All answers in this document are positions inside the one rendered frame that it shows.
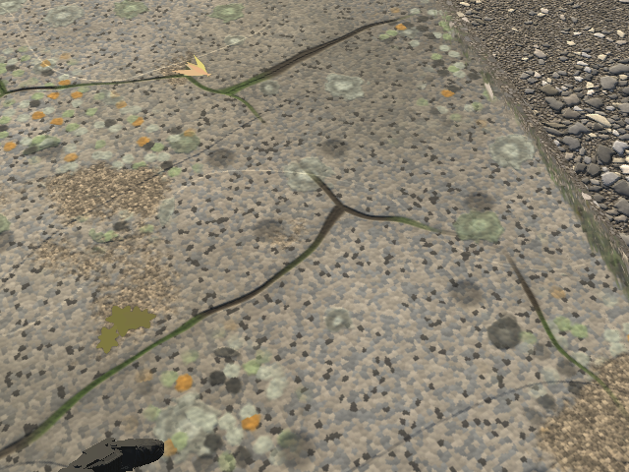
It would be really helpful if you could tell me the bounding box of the left robot hand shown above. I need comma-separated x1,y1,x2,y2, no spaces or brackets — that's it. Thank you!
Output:
58,438,164,472

